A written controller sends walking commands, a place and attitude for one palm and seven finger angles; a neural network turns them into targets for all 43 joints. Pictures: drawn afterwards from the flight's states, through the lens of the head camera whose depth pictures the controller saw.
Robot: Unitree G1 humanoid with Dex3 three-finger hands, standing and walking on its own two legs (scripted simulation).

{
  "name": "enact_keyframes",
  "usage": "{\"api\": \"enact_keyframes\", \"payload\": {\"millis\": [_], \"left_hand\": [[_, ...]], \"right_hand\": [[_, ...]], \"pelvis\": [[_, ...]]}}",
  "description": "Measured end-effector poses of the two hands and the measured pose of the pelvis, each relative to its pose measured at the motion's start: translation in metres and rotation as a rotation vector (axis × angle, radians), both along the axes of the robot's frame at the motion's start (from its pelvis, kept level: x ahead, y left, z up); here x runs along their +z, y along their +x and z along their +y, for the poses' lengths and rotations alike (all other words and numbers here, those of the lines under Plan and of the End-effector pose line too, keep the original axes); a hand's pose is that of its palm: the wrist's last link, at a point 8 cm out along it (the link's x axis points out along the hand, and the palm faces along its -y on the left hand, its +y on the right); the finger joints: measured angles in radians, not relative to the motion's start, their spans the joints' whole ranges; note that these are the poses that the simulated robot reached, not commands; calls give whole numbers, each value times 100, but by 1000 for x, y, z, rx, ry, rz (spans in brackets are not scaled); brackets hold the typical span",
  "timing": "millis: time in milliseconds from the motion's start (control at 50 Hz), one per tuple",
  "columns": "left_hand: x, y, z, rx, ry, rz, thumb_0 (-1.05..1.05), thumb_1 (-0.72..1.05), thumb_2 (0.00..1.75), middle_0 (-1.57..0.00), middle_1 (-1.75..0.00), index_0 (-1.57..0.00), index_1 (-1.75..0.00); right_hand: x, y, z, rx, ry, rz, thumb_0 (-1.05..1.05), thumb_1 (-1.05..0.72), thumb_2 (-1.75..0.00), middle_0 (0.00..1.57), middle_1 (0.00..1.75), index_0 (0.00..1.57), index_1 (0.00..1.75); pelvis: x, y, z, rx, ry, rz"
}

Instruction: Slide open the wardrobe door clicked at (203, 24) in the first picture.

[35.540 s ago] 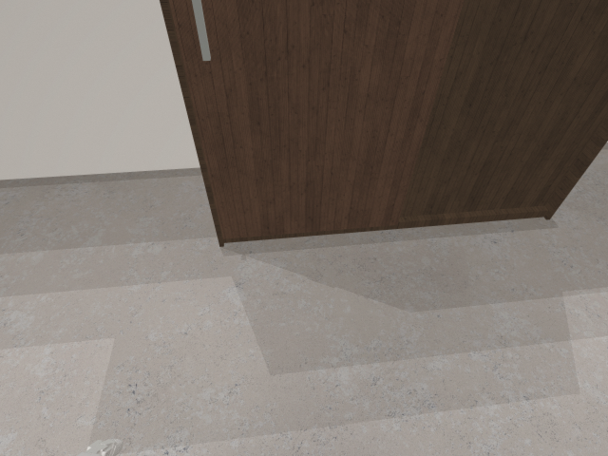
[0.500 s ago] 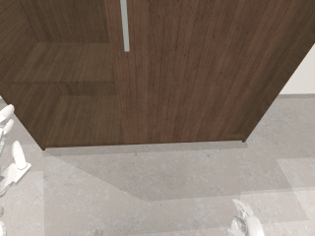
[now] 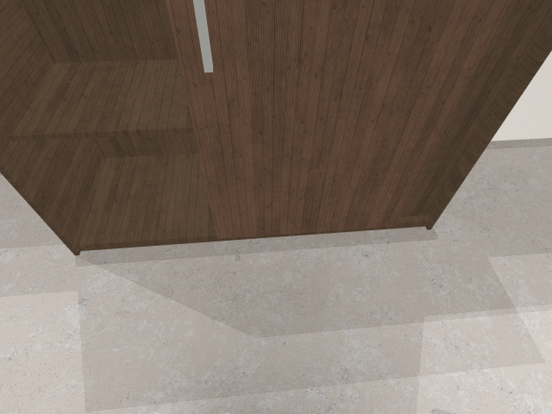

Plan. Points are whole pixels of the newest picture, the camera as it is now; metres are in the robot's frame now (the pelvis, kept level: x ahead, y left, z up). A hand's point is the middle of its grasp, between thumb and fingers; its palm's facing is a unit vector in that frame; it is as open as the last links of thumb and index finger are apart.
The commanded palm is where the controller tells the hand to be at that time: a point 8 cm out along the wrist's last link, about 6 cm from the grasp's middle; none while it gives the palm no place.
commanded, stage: let the arm hang, fingers relaxed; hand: left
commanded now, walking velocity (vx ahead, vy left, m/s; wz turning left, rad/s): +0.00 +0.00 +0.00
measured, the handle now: out of the picture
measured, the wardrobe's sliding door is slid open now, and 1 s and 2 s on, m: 0.58 0.58 0.58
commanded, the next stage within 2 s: look to check the result in 0.80 s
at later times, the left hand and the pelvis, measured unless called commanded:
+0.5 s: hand out of the picture +0.08 +0.25 -0.13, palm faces -0.03 -0.93 -0.36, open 7.3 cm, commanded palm none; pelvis +0.01 +0.00 +0.02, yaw +0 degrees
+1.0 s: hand out of the picture +0.10 +0.24 -0.14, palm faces -0.05 -0.95 -0.31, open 7.3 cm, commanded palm none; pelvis +0.03 -0.01 +0.02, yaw -1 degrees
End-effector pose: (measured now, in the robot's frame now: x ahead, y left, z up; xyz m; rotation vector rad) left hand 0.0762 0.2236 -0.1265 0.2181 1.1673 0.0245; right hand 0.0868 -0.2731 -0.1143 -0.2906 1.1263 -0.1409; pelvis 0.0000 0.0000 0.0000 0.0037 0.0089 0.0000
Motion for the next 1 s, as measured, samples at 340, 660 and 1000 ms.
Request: {"api": "enact_keyframes", "payload": {"millis": [340,660,1000], "left_hand": [[12,-49,57,109,149,176,1,92,90,-21,-30,-21,-30],[33,34,66,57,165,-9,0,91,90,-21,-30,-20,-30],[21,24,57,67,142,82,0,91,90,-21,-30,-21,-30]], "right_hand": [[-8,-55,-4,-76,9,203,1,-91,-90,20,29,20,30],[6,11,-10,-40,-6,62,1,-91,-90,20,30,21,30],[15,22,-29,-38,-55,93,1,-91,-90,20,29,20,30]], "pelvis": [[12,3,-5,-1,-20,-23],[18,18,0,-11,-5,-27],[20,33,-5,-9,-3,-18]]}}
